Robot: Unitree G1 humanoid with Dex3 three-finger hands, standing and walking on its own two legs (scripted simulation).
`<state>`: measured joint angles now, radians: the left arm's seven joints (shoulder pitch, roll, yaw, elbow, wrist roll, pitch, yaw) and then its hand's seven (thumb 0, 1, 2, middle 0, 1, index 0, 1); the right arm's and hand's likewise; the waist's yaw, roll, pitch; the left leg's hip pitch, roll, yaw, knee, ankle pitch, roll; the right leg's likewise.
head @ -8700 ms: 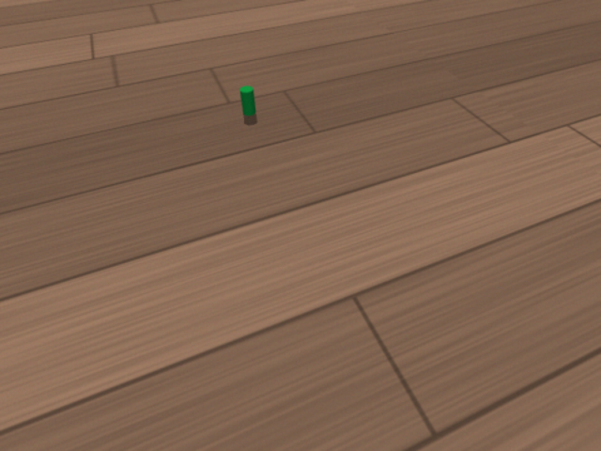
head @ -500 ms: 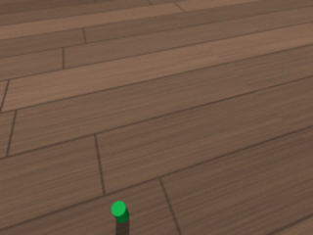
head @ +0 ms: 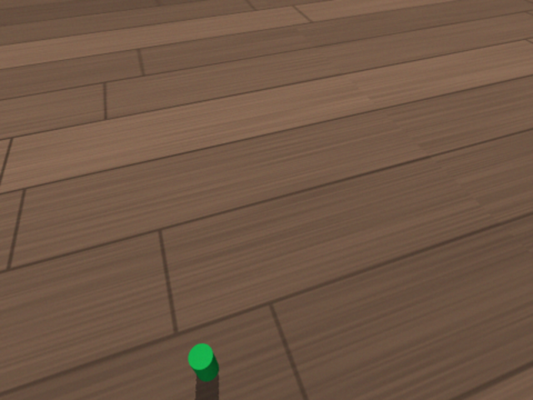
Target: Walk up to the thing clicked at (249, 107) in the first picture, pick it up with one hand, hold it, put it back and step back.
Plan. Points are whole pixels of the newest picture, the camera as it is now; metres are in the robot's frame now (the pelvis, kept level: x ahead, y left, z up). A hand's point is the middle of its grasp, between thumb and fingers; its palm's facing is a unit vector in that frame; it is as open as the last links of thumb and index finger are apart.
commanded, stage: go down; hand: left
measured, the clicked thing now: (204, 363) +0.36 +0.24 -0.71
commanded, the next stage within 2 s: none
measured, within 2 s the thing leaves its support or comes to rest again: neither
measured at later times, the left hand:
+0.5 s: hand out of the picture +0.16 +0.27 -0.17, palm faces +0.04 -0.94 -0.35, open 14.4 cm
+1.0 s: hand out of the picture +0.15 +0.29 -0.20, palm faces +0.07 -0.94 -0.34, open 17.5 cm
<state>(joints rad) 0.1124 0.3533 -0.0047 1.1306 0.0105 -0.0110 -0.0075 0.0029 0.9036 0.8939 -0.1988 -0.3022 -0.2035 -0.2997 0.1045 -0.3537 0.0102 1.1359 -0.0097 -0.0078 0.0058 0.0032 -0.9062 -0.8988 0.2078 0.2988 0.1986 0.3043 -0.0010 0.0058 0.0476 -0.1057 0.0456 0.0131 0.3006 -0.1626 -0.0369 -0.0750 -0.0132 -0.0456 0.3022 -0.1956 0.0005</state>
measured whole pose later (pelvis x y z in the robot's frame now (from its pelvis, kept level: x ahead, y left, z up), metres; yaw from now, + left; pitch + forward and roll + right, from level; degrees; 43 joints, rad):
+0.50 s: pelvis -0.01 +0.01 -0.03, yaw -1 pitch +8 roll +0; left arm 0.03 0.34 0.20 0.90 0.07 0.09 -0.03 0.00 0.05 0.23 -0.04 -0.09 -0.06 -0.08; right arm 0.26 -0.24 -0.02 0.71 0.03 -0.05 -0.02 0.01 -0.92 -0.90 0.21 0.30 0.20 0.30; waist -0.04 0.00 -0.03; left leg -0.50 0.05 0.02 0.68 -0.32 -0.02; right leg -0.47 -0.02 -0.02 0.67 -0.34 0.01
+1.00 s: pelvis +0.00 +0.02 -0.08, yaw +0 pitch +16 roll -2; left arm 0.28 0.34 0.23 0.39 0.02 0.27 -0.06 -0.01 -0.58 0.01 -0.09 -0.07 -0.09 -0.07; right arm 0.21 -0.24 0.00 0.55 0.01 -0.14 -0.08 0.01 -0.85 -0.88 0.21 0.30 0.20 0.30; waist -0.03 0.01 -0.12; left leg -0.84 0.05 -0.02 1.07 -0.51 -0.01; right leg -0.78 -0.02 -0.05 1.02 -0.52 0.02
